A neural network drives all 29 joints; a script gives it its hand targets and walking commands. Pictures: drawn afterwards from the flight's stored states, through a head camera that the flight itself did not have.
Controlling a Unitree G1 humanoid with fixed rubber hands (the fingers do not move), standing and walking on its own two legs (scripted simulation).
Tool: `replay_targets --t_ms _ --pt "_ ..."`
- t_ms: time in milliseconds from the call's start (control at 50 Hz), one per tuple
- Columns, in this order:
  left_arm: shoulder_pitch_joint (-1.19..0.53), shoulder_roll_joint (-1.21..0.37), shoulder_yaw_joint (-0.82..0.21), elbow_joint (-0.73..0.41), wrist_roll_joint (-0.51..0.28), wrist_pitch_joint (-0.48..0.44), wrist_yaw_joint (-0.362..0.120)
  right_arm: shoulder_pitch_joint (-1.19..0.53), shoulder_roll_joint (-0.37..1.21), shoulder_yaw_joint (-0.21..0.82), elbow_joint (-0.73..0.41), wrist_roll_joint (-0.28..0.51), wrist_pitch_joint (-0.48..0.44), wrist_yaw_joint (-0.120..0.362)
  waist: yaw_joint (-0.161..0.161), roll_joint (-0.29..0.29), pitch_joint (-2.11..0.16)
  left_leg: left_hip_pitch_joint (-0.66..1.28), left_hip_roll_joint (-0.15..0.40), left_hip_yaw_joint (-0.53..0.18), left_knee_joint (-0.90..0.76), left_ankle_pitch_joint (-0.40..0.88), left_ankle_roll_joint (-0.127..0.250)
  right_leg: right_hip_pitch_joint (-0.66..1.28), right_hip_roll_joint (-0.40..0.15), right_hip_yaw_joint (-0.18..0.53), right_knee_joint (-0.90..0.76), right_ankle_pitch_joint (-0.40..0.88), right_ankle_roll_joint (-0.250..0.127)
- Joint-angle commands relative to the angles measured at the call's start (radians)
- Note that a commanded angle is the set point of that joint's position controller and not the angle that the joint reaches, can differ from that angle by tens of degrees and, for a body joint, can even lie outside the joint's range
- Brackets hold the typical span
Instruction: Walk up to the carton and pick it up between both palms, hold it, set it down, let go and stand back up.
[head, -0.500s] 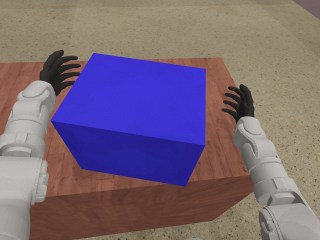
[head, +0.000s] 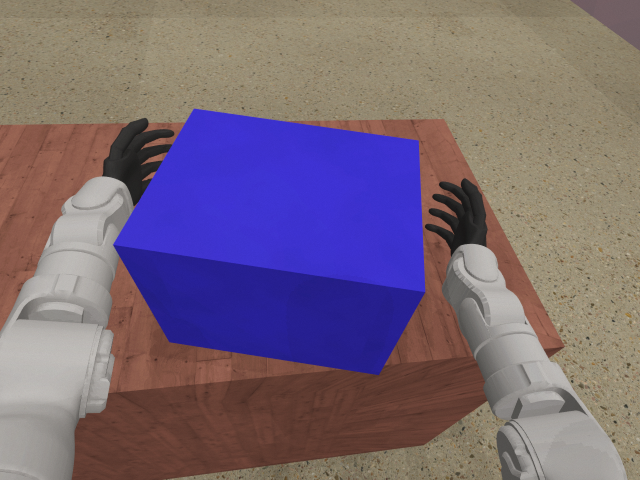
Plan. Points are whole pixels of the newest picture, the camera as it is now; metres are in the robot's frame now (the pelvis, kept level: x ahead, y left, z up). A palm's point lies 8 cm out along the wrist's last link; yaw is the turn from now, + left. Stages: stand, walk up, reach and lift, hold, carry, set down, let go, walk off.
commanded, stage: reach and lift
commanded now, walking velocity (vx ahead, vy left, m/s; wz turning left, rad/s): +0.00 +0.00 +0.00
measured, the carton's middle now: (288, 245) +0.38 -0.01 +0.06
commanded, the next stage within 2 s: none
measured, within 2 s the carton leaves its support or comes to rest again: leaves its support in 1.70 s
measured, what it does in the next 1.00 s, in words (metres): stands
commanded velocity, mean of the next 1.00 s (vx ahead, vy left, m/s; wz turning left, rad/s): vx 0.00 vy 0.00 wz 0.00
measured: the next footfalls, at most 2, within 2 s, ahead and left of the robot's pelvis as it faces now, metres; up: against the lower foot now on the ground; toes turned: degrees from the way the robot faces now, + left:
none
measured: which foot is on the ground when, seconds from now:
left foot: down 0.00-1.00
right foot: down 0.00-1.00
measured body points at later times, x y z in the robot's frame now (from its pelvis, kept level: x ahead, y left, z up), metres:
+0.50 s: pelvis +0.00 +0.00 +0.00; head +0.03 +0.04 +0.45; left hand +0.48 +0.16 +0.12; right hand +0.36 -0.22 +0.09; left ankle -0.03 +0.12 -0.74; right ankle +0.03 -0.14 -0.74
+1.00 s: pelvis +0.00 +0.00 +0.00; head +0.03 +0.04 +0.45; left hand +0.48 +0.16 +0.12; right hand +0.36 -0.22 +0.09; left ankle -0.03 +0.12 -0.74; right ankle +0.03 -0.14 -0.74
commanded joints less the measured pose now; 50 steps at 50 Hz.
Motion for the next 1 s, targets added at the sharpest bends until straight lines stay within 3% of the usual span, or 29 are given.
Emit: replay_targets --t_ms 0,100,160,180,220,240,320,340,380,440,460,480,500,520,560,640,660,700,720,740,760,780,800,820,840,860,880,900,980 --pt "-0.397 -0.085 -0.051 -0.164 0.083 -0.022 -0.004 -0.407 -0.035 -0.049 -0.142 -0.048 -0.053 -0.012 -0.005 0.147 -0.367 0.121 -0.039 0.007 0.009 0.297 -0.031 0.123 0.035 -0.056 -0.019 0.359 -0.033" --pt "-0.462 -0.077 -0.004 -0.234 0.137 -0.022 0.007 -0.42 0.0 -0.059 -0.114 -0.057 -0.056 -0.019 0.01 0.223 -0.396 0.14 -0.03 0.005 0.011 0.321 -0.056 0.122 0.045 -0.053 -0.024 0.33 -0.04" --pt "-0.435 -0.101 -0.004 -0.135 0.12 -0.027 0.005 -0.416 0.027 -0.057 -0.071 -0.069 -0.049 -0.016 0.008 0.155 -0.352 0.1 -0.039 0.01 -0.009 0.251 -0.027 0.109 0.036 -0.058 -0.033 0.294 -0.038" --pt "-0.401 -0.108 -0.013 -0.213 0.124 -0.021 0.007 -0.395 0.011 -0.061 -0.117 -0.074 -0.063 -0.029 -0.007 0.163 -0.425 0.137 -0.034 0.009 0.002 0.325 -0.04 0.16 0.035 -0.058 -0.028 0.398 -0.038" --pt "-0.458 -0.113 0.018 -0.289 0.144 -0.014 0.019 -0.422 0.02 -0.085 -0.101 -0.081 -0.075 -0.031 -0.004 0.21 -0.444 0.177 -0.03 0.007 0.028 0.408 -0.061 0.111 0.053 -0.071 -0.02 0.361 -0.033" --pt "-0.481 -0.089 0.025 -0.208 0.124 -0.011 0.008 -0.454 0.017 -0.067 -0.118 -0.089 -0.065 -0.031 0.008 0.172 -0.392 0.145 -0.033 -0.002 0.028 0.347 -0.047 0.127 0.039 -0.055 -0.026 0.339 -0.034" --pt "-0.467 -0.105 0.022 -0.292 0.171 -0.008 0.017 -0.418 0.026 -0.08 -0.098 -0.08 -0.09 -0.046 -0.005 0.225 -0.413 0.163 -0.031 0.006 0.03 0.382 -0.066 0.143 0.049 -0.049 -0.019 0.393 -0.036" --pt "-0.43 -0.124 0.023 -0.301 0.169 -0.005 0.023 -0.418 0.012 -0.063 -0.131 -0.072 -0.093 -0.036 0.011 0.227 -0.453 0.205 -0.026 0.001 0.029 0.433 -0.071 0.13 0.056 -0.067 -0.024 0.389 -0.038" --pt "-0.425 -0.136 0.013 -0.216 0.154 0.004 0.023 -0.433 0.047 -0.035 -0.107 -0.049 -0.073 -0.035 0.031 0.184 -0.4 0.107 -0.039 0.014 0.015 0.326 -0.048 0.163 0.034 -0.048 -0.023 0.371 -0.034" --pt "-0.431 -0.14 0.016 -0.215 0.168 0.021 0.013 -0.439 0.042 -0.045 -0.076 -0.068 -0.061 -0.041 0.023 0.186 -0.316 0.136 -0.029 0.014 -0.009 0.296 -0.043 0.139 0.043 -0.056 -0.041 0.308 -0.039" --pt "-0.458 -0.166 -0.005 -0.219 0.142 0.013 0.016 -0.449 0.062 -0.041 -0.104 -0.068 -0.064 -0.039 0.005 0.146 -0.385 0.164 -0.023 0.009 0.001 0.3 -0.041 0.143 0.052 -0.062 -0.043 0.32 -0.046" --pt "-0.461 -0.144 0.009 -0.273 0.15 0.004 0.028 -0.446 0.037 -0.069 -0.113 -0.086 -0.065 -0.044 -0.002 0.177 -0.402 0.161 -0.026 0.009 -0.008 0.312 -0.041 0.145 0.046 -0.059 -0.032 0.349 -0.041" --pt "-0.452 -0.123 0.033 -0.297 0.171 0.005 0.033 -0.443 0.044 -0.061 -0.108 -0.083 -0.068 -0.039 0.023 0.205 -0.375 0.154 -0.026 0.021 -0.001 0.349 -0.051 0.151 0.046 -0.061 -0.026 0.363 -0.042" --pt "-0.483 -0.167 0.011 -0.298 0.149 -0.003 0.033 -0.452 0.078 -0.043 -0.167 -0.069 -0.082 -0.036 0.03 0.195 -0.437 0.163 -0.033 0.022 0.016 0.381 -0.052 0.16 0.05 -0.069 -0.018 0.385 -0.039" --pt "-0.423 -0.16 0.035 -0.23 0.173 0.012 0.019 -0.403 0.093 -0.039 -0.092 -0.082 -0.066 -0.046 0.016 0.151 -0.387 0.135 -0.038 0.01 0.014 0.344 -0.037 0.177 0.043 -0.054 -0.024 0.376 -0.037" --pt "-0.477 -0.161 0.005 -0.247 0.173 0.01 0.024 -0.446 0.088 -0.044 -0.084 -0.07 -0.068 -0.045 0.021 0.211 -0.359 0.123 -0.03 0.007 0.006 0.316 -0.047 0.163 0.037 -0.057 -0.02 0.349 -0.048" --pt "-0.418 -0.197 0.011 -0.175 0.174 0.015 0.017 -0.416 0.123 -0.009 -0.076 -0.073 -0.061 -0.046 0.014 0.162 -0.355 0.116 -0.039 0.01 0.007 0.299 -0.038 0.19 0.033 -0.054 -0.038 0.369 -0.045" --pt "-0.437 -0.172 0.021 -0.224 0.164 0.006 0.013 -0.437 0.102 -0.022 -0.121 -0.08 -0.062 -0.049 0.026 0.134 -0.363 0.108 -0.038 0.013 0.004 0.292 -0.023 0.211 0.021 -0.045 -0.024 0.392 -0.029" --pt "-0.478 -0.191 0.02 -0.29 0.177 0.003 0.025 -0.446 0.125 -0.022 -0.139 -0.082 -0.07 -0.049 0.023 0.185 -0.405 0.124 -0.037 0.005 -0.003 0.317 -0.029 0.185 0.033 -0.052 -0.028 0.382 -0.038" --pt "-0.506 -0.141 0.049 -0.211 0.189 -0.001 0.02 -0.454 0.132 -0.028 -0.09 -0.081 -0.051 -0.041 0.04 0.176 -0.35 0.076 -0.046 0.019 -0.002 0.242 -0.022 0.194 0.023 -0.044 -0.028 0.318 -0.033" --pt "-0.517 -0.155 0.034 -0.244 0.191 -0.013 0.023 -0.483 0.121 -0.064 -0.084 -0.091 -0.061 -0.038 0.015 0.195 -0.367 0.097 -0.033 0.011 -0.004 0.262 -0.03 0.148 0.032 -0.051 -0.023 0.316 -0.043" --pt "-0.478 -0.196 0.033 -0.25 0.186 -0.01 0.029 -0.445 0.138 -0.034 -0.115 -0.09 -0.064 -0.038 0.023 0.166 -0.378 0.128 -0.032 0.012 -0.009 0.298 -0.026 0.171 0.04 -0.049 -0.032 0.343 -0.046" --pt "-0.489 -0.18 0.035 -0.232 0.175 -0.01 0.02 -0.453 0.114 -0.03 -0.096 -0.076 -0.064 -0.034 0.037 0.195 -0.357 0.113 -0.04 0.008 -0.006 0.289 -0.033 0.164 0.035 -0.048 -0.03 0.316 -0.038" --pt "-0.465 -0.202 0.024 -0.181 0.184 -0.014 0.019 -0.436 0.132 -0.049 -0.059 -0.105 -0.057 -0.039 0.017 0.173 -0.351 0.112 -0.035 0.011 -0.007 0.271 -0.027 0.151 0.035 -0.058 -0.035 0.318 -0.048" --pt "-0.448 -0.2 0.024 -0.282 0.181 -0.001 0.027 -0.424 0.115 -0.042 -0.115 -0.083 -0.082 -0.046 0.019 0.199 -0.397 0.13 -0.038 0.009 0.0 0.344 -0.043 0.174 0.041 -0.055 -0.024 0.386 -0.05" --pt "-0.469 -0.202 0.041 -0.266 0.182 0.008 0.02 -0.444 0.122 -0.027 -0.121 -0.094 -0.08 -0.047 0.028 0.17 -0.395 0.14 -0.042 0.017 0.01 0.366 -0.037 0.193 0.039 -0.051 -0.032 0.395 -0.041" --pt "-0.429 -0.21 0.037 -0.264 0.185 0.009 0.021 -0.417 0.119 -0.041 -0.092 -0.096 -0.075 -0.046 0.013 0.154 -0.375 0.139 -0.04 0.013 0.009 0.337 -0.034 0.163 0.047 -0.058 -0.031 0.37 -0.04" --pt "-0.438 -0.22 0.033 -0.186 0.2 0.012 0.015 -0.44 0.13 -0.017 -0.095 -0.095 -0.074 -0.041 0.031 0.168 -0.369 0.113 -0.046 0.011 -0.005 0.305 -0.029 0.191 0.038 -0.053 -0.039 0.359 -0.047" --pt "-0.461 -0.234 0.048 -0.26 0.185 0.006 0.01 -0.434 0.131 -0.052 -0.093 -0.112 -0.071 -0.034 0.017 0.165 -0.343 0.16 -0.035 0.005 -0.002 0.355 -0.032 0.157 0.044 -0.065 -0.047 0.343 -0.047"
